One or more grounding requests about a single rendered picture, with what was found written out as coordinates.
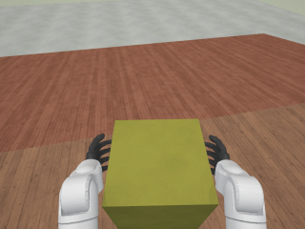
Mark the right robot forearm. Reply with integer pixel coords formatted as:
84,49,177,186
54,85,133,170
214,159,267,229

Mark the carton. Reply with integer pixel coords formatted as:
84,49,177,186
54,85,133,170
102,118,219,229

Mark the left robot forearm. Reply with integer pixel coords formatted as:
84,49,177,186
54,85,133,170
58,158,104,229

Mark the robot left hand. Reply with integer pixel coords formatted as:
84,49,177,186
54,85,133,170
86,134,112,172

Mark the robot right hand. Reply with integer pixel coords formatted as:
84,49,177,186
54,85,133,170
204,135,230,176

